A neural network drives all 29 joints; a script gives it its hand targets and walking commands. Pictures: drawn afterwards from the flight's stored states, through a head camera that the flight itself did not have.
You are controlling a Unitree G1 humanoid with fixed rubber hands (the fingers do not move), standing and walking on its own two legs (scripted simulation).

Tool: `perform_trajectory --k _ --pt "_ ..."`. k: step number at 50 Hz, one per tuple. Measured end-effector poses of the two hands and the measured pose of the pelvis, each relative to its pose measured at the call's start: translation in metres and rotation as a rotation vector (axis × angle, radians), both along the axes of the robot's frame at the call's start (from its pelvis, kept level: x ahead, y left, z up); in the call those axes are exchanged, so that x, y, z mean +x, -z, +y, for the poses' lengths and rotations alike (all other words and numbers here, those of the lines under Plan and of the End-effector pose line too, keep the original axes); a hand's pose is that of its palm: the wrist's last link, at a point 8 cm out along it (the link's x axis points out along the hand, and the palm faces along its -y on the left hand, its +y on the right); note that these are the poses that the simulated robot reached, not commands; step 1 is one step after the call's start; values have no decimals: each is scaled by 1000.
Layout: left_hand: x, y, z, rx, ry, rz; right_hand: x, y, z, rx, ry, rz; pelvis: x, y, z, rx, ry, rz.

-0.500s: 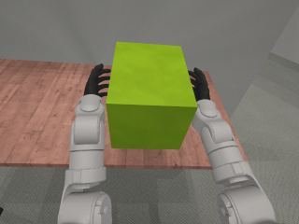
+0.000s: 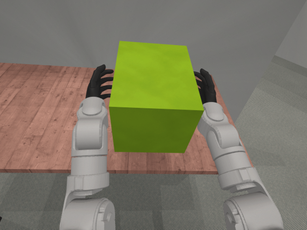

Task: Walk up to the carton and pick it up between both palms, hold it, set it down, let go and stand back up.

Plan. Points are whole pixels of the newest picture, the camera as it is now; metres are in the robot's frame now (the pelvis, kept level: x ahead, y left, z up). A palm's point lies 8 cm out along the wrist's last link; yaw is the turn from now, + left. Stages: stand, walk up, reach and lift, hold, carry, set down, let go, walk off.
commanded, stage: hold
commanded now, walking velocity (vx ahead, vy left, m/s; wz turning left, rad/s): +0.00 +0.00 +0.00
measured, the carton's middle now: (151, 96) +0.39 +0.01 +0.16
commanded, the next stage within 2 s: none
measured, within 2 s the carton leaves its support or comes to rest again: neither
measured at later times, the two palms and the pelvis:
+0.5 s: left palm (95, 98) +0.35 +0.15 +0.18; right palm (206, 101) +0.36 -0.12 +0.18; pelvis +0.00 +0.00 +0.00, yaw +0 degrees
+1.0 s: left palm (92, 96) +0.36 +0.15 +0.18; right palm (204, 98) +0.37 -0.12 +0.19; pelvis +0.00 +0.00 +0.00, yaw +0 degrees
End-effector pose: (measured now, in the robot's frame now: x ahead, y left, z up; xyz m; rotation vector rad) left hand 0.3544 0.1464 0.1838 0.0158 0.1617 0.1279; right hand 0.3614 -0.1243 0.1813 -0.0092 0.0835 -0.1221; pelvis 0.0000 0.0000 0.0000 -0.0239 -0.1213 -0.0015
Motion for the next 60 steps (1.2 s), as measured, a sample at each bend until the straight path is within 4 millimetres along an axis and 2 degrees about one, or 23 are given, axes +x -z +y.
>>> perform_trajectory --k 25,42,52,60 --pt "0 1 0 -9 -2 16 0 0 0 -10 0 15 -3 0 -4 5 -5 -5" --pt "3 5 5 -1 -1 25 3 4 5 -8 0 23 -1 0 2 3 -3 -2" --pt "3 -2 7 -2 -3 -11 4 -5 7 -11 -3 -14 3 0 4 -1 -9 -5" --pt "3 4 4 10 1 30 3 7 4 -5 -1 26 3 0 6 1 1 -16"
